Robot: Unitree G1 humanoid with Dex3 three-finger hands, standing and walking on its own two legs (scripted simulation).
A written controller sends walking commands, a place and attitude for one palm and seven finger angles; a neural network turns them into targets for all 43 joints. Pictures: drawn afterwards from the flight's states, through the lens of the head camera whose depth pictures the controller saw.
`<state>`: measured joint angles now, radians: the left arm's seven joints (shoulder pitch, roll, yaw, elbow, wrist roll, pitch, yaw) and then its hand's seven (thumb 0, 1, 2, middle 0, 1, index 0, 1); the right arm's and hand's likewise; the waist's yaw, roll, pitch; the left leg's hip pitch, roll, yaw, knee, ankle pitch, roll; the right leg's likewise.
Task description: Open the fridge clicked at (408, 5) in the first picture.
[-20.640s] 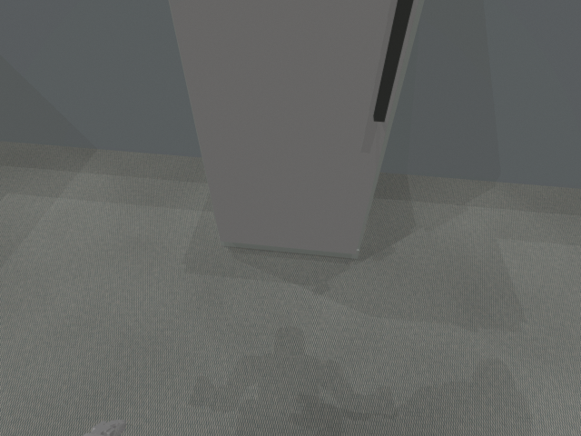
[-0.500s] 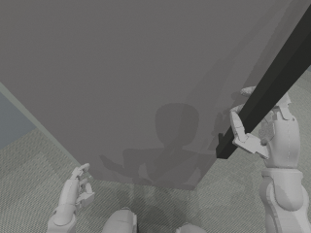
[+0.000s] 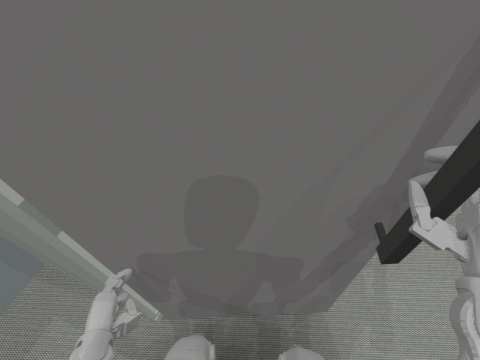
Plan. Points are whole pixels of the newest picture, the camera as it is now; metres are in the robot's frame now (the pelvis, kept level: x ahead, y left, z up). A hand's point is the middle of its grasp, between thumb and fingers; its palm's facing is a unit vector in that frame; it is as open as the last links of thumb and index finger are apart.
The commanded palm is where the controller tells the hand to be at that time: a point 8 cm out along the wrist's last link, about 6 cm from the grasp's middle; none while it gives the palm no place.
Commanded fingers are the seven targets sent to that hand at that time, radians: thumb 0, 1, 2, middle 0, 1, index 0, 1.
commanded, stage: walk backward, drawing the door open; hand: right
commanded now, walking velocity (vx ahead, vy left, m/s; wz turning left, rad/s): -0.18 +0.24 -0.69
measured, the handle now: (448, 162) +0.31 -0.20 +0.22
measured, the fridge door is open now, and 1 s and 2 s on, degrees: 64 72 69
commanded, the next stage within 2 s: stop walking and hold the door back in 0.20 s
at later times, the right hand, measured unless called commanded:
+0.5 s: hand (441, 287) +0.19 -0.18 +0.17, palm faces +0.59 +0.74 -0.32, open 6.6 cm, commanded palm +0.15 -0.23 +0.16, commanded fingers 0.00 -0.90 -0.90 0.45 1.40 0.45 1.40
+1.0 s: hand (438, 273) +0.21 -0.18 +0.18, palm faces +0.46 +0.85 -0.26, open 6.1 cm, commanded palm +0.16 -0.23 +0.16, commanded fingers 0.00 -0.90 -0.90 0.45 1.40 0.45 1.40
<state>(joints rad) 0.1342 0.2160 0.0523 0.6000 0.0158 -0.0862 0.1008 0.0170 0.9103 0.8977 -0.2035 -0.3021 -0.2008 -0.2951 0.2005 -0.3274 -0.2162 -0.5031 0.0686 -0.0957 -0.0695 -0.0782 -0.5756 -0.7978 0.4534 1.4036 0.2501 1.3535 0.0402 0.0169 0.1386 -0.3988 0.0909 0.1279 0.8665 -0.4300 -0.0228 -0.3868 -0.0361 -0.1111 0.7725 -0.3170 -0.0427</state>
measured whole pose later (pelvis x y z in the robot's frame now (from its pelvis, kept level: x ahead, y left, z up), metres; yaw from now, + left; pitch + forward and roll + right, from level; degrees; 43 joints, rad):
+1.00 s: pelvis -0.12 +0.13 +0.03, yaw -12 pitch +0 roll +2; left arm 0.25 0.15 -0.08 0.70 -0.01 -0.05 0.09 0.01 0.90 0.90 -0.21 -0.30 -0.21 -0.30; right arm -0.37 -0.40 -0.22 0.33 0.03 -0.18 -0.07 -0.09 -0.57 -0.72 0.45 1.40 0.41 1.40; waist 0.01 -0.03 0.08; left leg -0.21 -0.02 0.08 0.49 -0.32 0.01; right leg -0.35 -0.04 -0.10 0.59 -0.24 -0.05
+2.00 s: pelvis -0.10 +0.12 +0.02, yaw -10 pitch +3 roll +0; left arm 0.28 0.27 0.02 0.68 0.01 -0.07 0.01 0.01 0.91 0.90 -0.21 -0.30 -0.20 -0.30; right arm -0.34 -0.40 -0.31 0.41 0.03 -0.19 0.01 -0.02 0.16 -0.39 0.43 1.38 0.36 1.34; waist 0.03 -0.01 -0.02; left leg -0.31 -0.01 0.06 0.60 -0.35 0.03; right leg -0.39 -0.05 -0.08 0.60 -0.26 0.00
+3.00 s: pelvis -0.10 +0.09 +0.02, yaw -10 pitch +6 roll +2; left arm 0.32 0.26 -0.01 0.72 -0.02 -0.06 0.09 0.01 0.91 0.90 -0.21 -0.30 -0.20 -0.30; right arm -0.45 -0.57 -0.48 0.63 0.09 -0.25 0.20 -0.01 0.55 -0.20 0.25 1.15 0.25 1.15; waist 0.04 -0.02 -0.03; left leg -0.39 0.00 0.06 0.64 -0.36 0.01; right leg -0.50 -0.05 -0.07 0.69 -0.30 -0.02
